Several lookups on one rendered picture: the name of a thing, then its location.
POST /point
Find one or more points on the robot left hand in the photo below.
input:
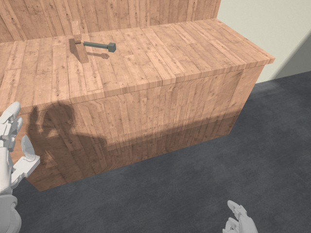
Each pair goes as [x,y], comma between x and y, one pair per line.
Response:
[9,127]

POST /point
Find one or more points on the left robot forearm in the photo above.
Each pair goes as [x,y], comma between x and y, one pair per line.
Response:
[10,220]

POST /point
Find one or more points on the counter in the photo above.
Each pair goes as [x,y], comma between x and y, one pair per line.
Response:
[178,77]

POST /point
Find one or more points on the tap lever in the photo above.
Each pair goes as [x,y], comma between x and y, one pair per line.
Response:
[111,46]

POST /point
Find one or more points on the robot right hand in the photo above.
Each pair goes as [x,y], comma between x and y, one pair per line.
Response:
[245,224]

